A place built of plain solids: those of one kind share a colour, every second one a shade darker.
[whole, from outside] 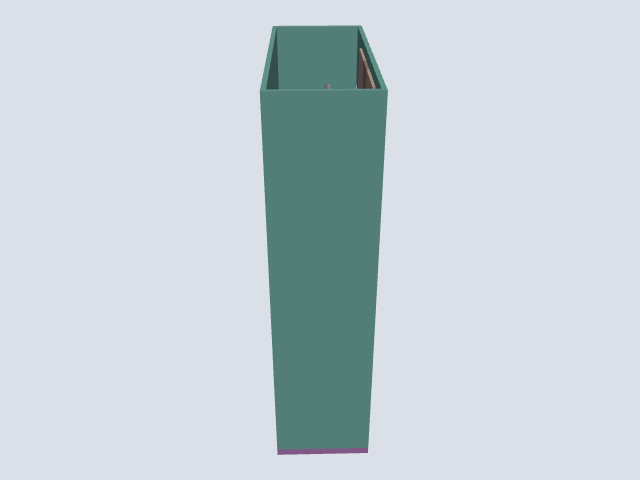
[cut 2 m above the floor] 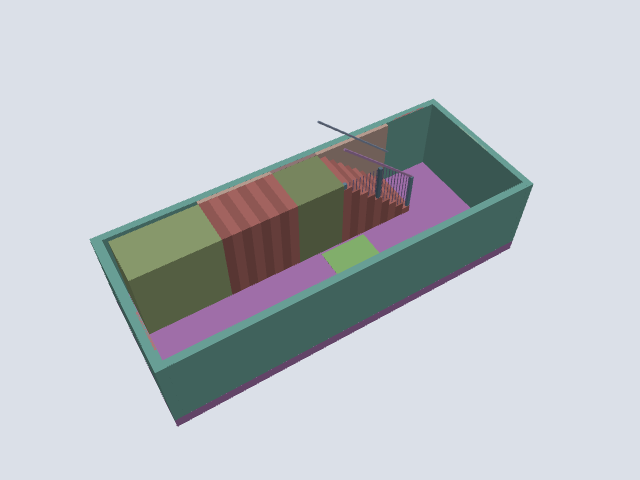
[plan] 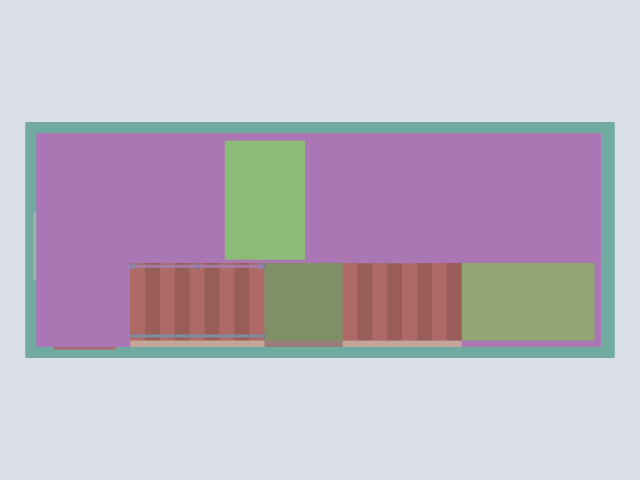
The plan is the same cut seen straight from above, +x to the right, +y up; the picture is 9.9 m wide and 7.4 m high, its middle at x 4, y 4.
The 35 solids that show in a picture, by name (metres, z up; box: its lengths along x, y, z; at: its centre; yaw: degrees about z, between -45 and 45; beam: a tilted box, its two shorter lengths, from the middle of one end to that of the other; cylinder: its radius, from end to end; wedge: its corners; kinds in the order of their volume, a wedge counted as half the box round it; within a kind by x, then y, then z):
{
 "wall_1": {"box": [0.17, 3.64, 14.52], "at": [-0.46, 4.0, 7.26]},
 "wall_2": {"box": [8.71, 0.17, 14.52], "at": [3.98, 2.27, 7.26]},
 "wall_3": {"box": [8.71, 0.17, 14.52], "at": [3.98, 5.74, 7.26]},
 "wall_4": {"box": [0.21, 3.64, 14.52], "at": [8.44, 4.0, 7.26]},
 "landing_slab_1": {"box": [1.21, 1.2, 2.06], "at": [3.74, 3.05, 1.03]},
 "landing_slab_2": {"box": [2.05, 1.2, 3.92], "at": [7.21, 3.05, 1.96]},
 "floor_slab_1": {"box": [9.09, 3.64, 0.3], "at": [4.0, 4.0, -0.15]},
 "tread_slab_1": {"box": [0.24, 1.2, 0.2], "at": [1.19, 3.05, 0.1]},
 "tread_slab_2": {"box": [0.24, 1.2, 0.41], "at": [1.42, 3.05, 0.21]},
 "tread_slab_3": {"box": [0.24, 1.2, 0.62], "at": [1.65, 3.05, 0.31]},
 "tread_slab_4": {"box": [0.24, 1.2, 0.83], "at": [1.88, 3.05, 0.41]},
 "tread_slab_5": {"box": [0.23, 1.2, 1.03], "at": [2.11, 3.05, 0.52]},
 "tread_slab_6": {"box": [0.24, 1.2, 1.24], "at": [2.34, 3.05, 0.62]},
 "tread_slab_7": {"box": [0.24, 1.2, 1.45], "at": [2.57, 3.05, 0.72]},
 "tread_slab_8": {"box": [0.24, 1.2, 1.65], "at": [2.8, 3.05, 0.83]},
 "tread_slab_9": {"box": [0.24, 1.2, 1.86], "at": [3.03, 3.05, 0.93]},
 "tread_slab_10": {"box": [0.24, 1.2, 2.27], "at": [4.46, 3.05, 1.13]},
 "tread_slab_11": {"box": [0.24, 1.2, 2.47], "at": [4.69, 3.05, 1.24]},
 "tread_slab_12": {"box": [0.24, 1.2, 2.68], "at": [4.92, 3.05, 1.34]},
 "tread_slab_13": {"box": [0.24, 1.2, 2.89], "at": [5.15, 3.05, 1.44]},
 "tread_slab_14": {"box": [0.24, 1.2, 3.09], "at": [5.38, 3.05, 1.55]},
 "tread_slab_15": {"box": [0.23, 1.2, 3.29], "at": [5.61, 3.05, 1.65]},
 "tread_slab_16": {"box": [0.24, 1.2, 3.5], "at": [5.84, 3.05, 1.75]},
 "tread_slab_17": {"box": [0.24, 1.2, 3.71], "at": [6.07, 3.05, 1.85]},
 "wall_wall_1": {"box": [2.07, 0.1, 14.15], "at": [2.11, 2.4, 7.07]},
 "wall_wall_2": {"box": [1.83, 0.1, 14.15], "at": [5.27, 2.4, 7.07]},
 "wall_land_wall_1": {"box": [1.21, 0.1, 14.15], "at": [3.75, 2.4, 7.07]},
 "corr_mat_top_1": {"box": [1.24, 1.84, 0.09], "at": [3.15, 4.61, -0.04]},
 "door_leaf_1": {"box": [0.97, 0.045, 2.07], "at": [0.38, 2.33, 1.03]},
 "door_leaf_2": {"box": [0.045, 0.97, 2.07], "at": [8.35, 4.9, 1.03]},
 "door_front_leaf_1": {"box": [0.045, 1.05, 2.09], "at": [-0.4, 3.9, 1.04]},
 "posts_1": {"box": [0.09, 0.09, 1.03], "at": [1.12, 3.6, 0.72]},
 "posts_2": {"box": [0.09, 0.09, 1.09], "at": [2.11, 3.6, 1.58]},
 "rail_top_1": {"beam": [0.05, 0.05], "from": [1.08, 3.6, 1.2], "to": [3.14, 3.6, 3.05]},
 "handrail_rail_1": {"beam": [0.045, 0.045], "from": [1.08, 2.52, 1.2], "to": [3.14, 2.52, 3.05]}
}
